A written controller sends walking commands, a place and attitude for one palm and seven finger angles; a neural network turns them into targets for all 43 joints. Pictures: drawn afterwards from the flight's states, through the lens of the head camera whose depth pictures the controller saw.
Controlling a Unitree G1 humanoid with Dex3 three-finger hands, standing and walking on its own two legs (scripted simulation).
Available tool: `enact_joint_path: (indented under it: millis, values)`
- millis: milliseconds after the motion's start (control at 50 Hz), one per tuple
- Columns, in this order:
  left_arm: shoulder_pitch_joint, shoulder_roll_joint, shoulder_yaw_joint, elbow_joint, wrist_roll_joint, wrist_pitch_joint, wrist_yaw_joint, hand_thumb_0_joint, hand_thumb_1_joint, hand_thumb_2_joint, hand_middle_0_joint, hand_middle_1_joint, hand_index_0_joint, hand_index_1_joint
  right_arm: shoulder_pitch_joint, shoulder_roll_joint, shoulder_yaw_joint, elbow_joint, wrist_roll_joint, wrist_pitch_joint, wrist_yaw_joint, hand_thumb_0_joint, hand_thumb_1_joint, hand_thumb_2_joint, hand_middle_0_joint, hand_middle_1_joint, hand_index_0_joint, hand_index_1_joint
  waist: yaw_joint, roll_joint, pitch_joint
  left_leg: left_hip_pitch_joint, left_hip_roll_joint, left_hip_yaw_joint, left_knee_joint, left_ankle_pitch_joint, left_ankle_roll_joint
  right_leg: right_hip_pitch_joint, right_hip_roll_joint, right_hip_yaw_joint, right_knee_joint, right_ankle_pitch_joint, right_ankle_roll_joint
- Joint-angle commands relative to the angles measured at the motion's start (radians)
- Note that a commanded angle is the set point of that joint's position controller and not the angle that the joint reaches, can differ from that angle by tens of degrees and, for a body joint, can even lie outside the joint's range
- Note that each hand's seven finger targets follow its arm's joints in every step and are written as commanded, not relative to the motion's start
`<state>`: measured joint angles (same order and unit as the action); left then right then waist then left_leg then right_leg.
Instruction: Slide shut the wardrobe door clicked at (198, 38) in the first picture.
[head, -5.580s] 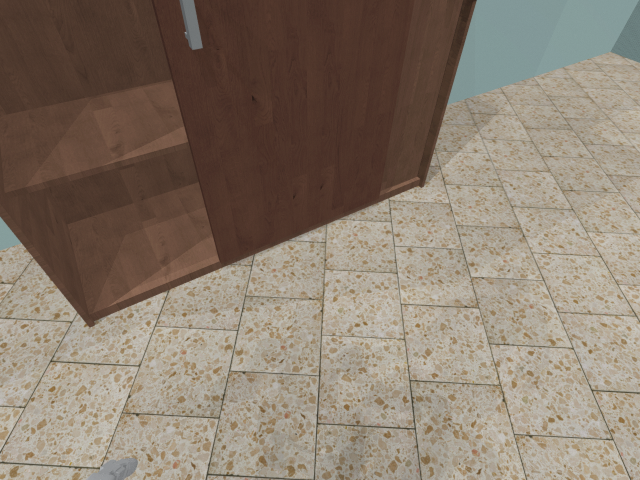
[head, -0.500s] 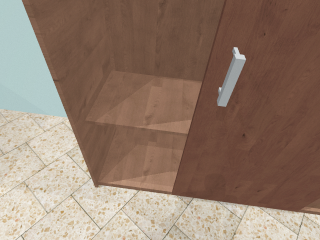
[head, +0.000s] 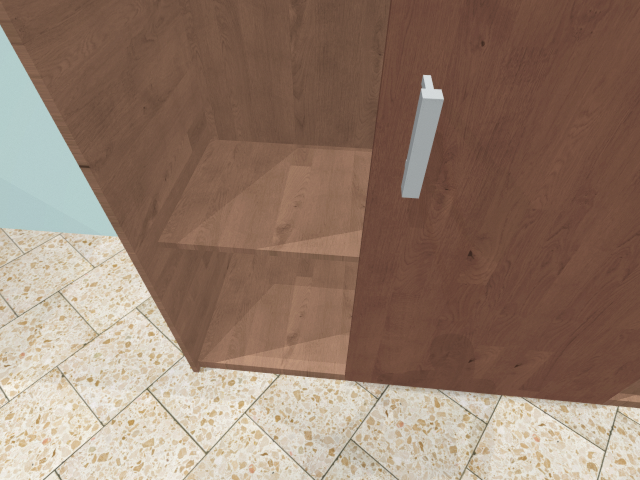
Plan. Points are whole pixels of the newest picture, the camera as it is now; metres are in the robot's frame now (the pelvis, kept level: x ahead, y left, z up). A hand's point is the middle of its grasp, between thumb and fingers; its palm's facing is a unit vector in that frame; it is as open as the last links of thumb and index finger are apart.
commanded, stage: come to a stop and stand still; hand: right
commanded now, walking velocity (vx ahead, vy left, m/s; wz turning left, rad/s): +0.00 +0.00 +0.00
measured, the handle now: (418, 138) +0.51 -0.11 +0.18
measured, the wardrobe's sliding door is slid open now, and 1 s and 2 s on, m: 0.48 0.48 0.48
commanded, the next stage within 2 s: look again from close up in 0.04 s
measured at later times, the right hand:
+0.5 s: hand out of the picture -0.02 -0.17 -0.18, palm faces +0.01 +0.97 -0.24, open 7.4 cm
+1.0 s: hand out of the picture +0.00 -0.13 -0.18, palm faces +0.02 +0.98 -0.19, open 7.4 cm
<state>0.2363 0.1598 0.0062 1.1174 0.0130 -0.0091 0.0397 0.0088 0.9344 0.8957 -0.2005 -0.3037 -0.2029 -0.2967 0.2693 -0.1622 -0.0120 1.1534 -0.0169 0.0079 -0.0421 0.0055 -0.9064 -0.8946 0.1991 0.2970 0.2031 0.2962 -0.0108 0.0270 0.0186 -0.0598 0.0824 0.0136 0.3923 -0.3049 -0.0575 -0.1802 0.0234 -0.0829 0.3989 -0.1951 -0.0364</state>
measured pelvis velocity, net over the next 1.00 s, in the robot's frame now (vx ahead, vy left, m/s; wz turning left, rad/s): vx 0.00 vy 0.04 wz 0.00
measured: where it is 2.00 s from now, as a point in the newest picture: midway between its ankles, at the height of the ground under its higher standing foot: outside the picture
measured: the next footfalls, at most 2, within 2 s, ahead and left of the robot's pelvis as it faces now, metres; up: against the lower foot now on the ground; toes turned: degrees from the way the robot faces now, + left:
none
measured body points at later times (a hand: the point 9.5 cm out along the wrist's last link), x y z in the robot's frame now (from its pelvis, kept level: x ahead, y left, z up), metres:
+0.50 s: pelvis -0.02 +0.02 -0.01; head -0.01 +0.03 +0.44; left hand -0.01 +0.24 -0.18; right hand -0.02 -0.22 -0.16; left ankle -0.06 +0.15 -0.74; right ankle +0.01 -0.09 -0.74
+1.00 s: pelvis +0.00 +0.04 -0.01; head +0.02 +0.04 +0.44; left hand +0.02 +0.27 -0.16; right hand +0.00 -0.18 -0.17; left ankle -0.06 +0.15 -0.74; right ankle +0.02 -0.09 -0.74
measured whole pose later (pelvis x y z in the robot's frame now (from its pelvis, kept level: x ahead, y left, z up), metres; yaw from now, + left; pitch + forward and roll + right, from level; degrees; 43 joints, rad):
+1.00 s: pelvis +0.00 +0.04 -0.01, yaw +0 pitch +0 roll -1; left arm 0.24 0.16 -0.01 1.11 0.01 -0.01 0.02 0.01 0.91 0.90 -0.20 -0.30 -0.20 -0.30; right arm 0.29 -0.16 0.01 1.11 -0.02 -0.02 -0.03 0.01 -0.91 -0.89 0.20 0.30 0.21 0.30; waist -0.01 0.02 0.03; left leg -0.13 0.01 0.03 0.49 -0.36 0.01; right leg -0.25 -0.05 -0.06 0.49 -0.24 0.03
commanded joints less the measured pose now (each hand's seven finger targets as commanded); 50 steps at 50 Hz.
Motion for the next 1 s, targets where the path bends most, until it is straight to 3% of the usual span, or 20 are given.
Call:
enact_joint_path:
  millis: [0,40,100,120,140,160,180,200,280,420,480,620,980]
  values:
    - [0.058,0.109,0.013,-0.015,-0.005,-0.008,-0.002,0.0,0.9,0.9,-0.2,-0.3,-0.2,-0.3,0.09,-0.084,-0.007,-0.003,0.001,-0.004,0.001,0.0,-0.9,-0.9,0.2,0.3,0.2,0.3,0.001,-0.033,0.051,-0.1,0.032,-0.014,-0.069,0.123,0.047,0.037,-0.133,0.133,-0.11,0.127,0.012]
    - [0.056,0.106,0.012,-0.013,-0.004,-0.009,-0.003,0.0,0.9,0.9,-0.2,-0.3,-0.2,-0.3,0.092,-0.081,-0.005,-0.003,0.001,-0.004,0.001,0.0,-0.9,-0.9,0.2,0.3,0.2,0.3,0.002,-0.041,0.049,-0.109,0.035,-0.017,-0.07,0.122,0.048,0.046,-0.13,0.133,-0.122,0.112,0.015]
    - [0.066,0.107,0.012,-0.01,-0.006,-0.006,-0.005,0.0,0.9,0.9,-0.2,-0.3,-0.2,-0.3,0.093,-0.088,-0.004,-0.004,0.001,-0.007,0.001,0.0,-0.9,-0.9,0.2,0.3,0.2,0.3,0.004,-0.006,0.061,-0.11,0.033,-0.02,-0.084,0.117,0.05,0.035,-0.127,0.13,-0.115,0.094,0.014]
    - [0.045,0.158,0.008,-0.082,-0.007,-0.025,-0.024,0.0,0.9,0.9,-0.2,-0.3,-0.2,-0.3,0.102,-0.095,0.018,-0.028,-0.024,-0.046,-0.035,0.0,-0.9,-0.9,0.2,0.3,0.2,0.3,0.008,-0.022,0.134,-0.19,0.041,-0.055,-0.047,0.254,0.055,-0.05,-0.137,0.115,0.078,0.353,0.035]
    - [0.084,0.119,0.01,-0.098,0.001,-0.021,-0.031,0.0,0.9,0.9,-0.2,-0.3,-0.2,-0.3,0.08,-0.129,0.003,-0.079,-0.009,-0.043,-0.028,0.0,-0.9,-0.9,0.2,0.3,0.2,0.3,0.024,-0.052,0.082,-0.171,0.041,-0.04,-0.015,0.052,0.082,-0.062,-0.121,0.12,0.051,0.097,0.025]
    - [0.067,0.124,0.012,-0.096,0.003,-0.015,-0.03,0.0,0.9,0.9,-0.2,-0.3,-0.2,-0.3,0.064,-0.12,0.005,-0.085,-0.006,-0.035,-0.018,0.0,-0.9,-0.9,0.2,0.3,0.2,0.3,0.02,-0.075,0.112,-0.202,0.028,-0.035,-0.006,-0.046,0.091,-0.104,-0.112,0.122,0.013,-0.051,0.013]
    - [0.083,0.127,0.011,-0.103,0.004,-0.01,-0.031,0.0,0.9,0.9,-0.2,-0.3,-0.2,-0.3,0.073,-0.119,0.01,-0.087,-0.004,-0.032,-0.011,0.0,-0.9,-0.9,0.2,0.3,0.2,0.3,0.027,-0.083,0.092,-0.199,0.005,-0.024,0.014,-0.103,0.093,-0.128,-0.114,0.14,-0.006,-0.139,0.005]
    - [0.077,0.133,0.01,-0.118,0.008,-0.007,-0.033,0.0,0.9,0.9,-0.2,-0.3,-0.2,-0.3,0.079,-0.13,0.004,-0.101,-0.004,-0.033,-0.007,0.0,-0.9,-0.9,0.2,0.3,0.2,0.3,0.017,-0.129,0.055,-0.161,-0.003,-0.013,0.036,-0.099,0.097,-0.145,-0.109,0.147,-0.003,-0.157,-0.009]
    - [0.081,0.127,0.011,-0.122,0.003,-0.017,-0.028,0.0,0.9,0.9,-0.2,-0.3,-0.2,-0.3,0.089,-0.105,0.009,-0.099,0.003,-0.037,0.0,0.0,-0.9,-0.9,0.2,0.3,0.2,0.3,0.018,-0.043,-0.019,-0.174,-0.004,-0.022,0.056,-0.019,0.092,-0.06,-0.121,0.141,0.025,-0.013,-0.019]
    - [0.072,0.119,0.004,-0.09,-0.002,-0.017,-0.025,0.0,0.9,0.9,-0.2,-0.3,-0.2,-0.3,0.079,-0.109,0.01,-0.091,0.003,-0.031,0.002,0.0,-0.9,-0.9,0.2,0.3,0.2,0.3,0.013,0.013,0.063,-0.213,0.006,-0.041,0.028,-0.004,0.083,-0.076,-0.115,0.116,0.015,0.004,-0.008]
    - [0.069,0.113,0.004,-0.079,-0.002,-0.014,-0.025,0.0,0.9,0.9,-0.2,-0.3,-0.2,-0.3,0.08,-0.111,0.01,-0.087,0.002,-0.029,0.002,0.0,-0.9,-0.9,0.2,0.3,0.2,0.3,0.015,0.019,0.084,-0.235,0.008,-0.054,0.01,-0.018,0.083,-0.066,-0.113,0.105,0.006,-0.013,-0.001]
    - [0.054,0.109,0.003,-0.062,-0.002,-0.02,-0.021,0.0,0.9,0.9,-0.2,-0.3,-0.2,-0.3,0.087,-0.12,0.006,-0.084,0.002,-0.035,0.003,0.0,-0.9,-0.9,0.2,0.3,0.2,0.3,0.007,0.007,0.031,-0.199,0.019,-0.063,0.007,0.104,0.082,-0.027,-0.115,0.084,0.03,0.084,0.006]
    - [0.032,0.098,0.001,-0.033,-0.004,-0.015,-0.01,0.0,0.9,0.9,-0.2,-0.3,-0.2,-0.3,0.095,-0.108,-0.002,-0.066,0.001,-0.033,0.005,0.0,-0.9,-0.9,0.2,0.3,0.2,0.3,0.003,-0.032,0.023,-0.164,0.015,-0.059,-0.002,0.23,0.084,0.006,-0.13,0.071,0.042,0.146,0.014]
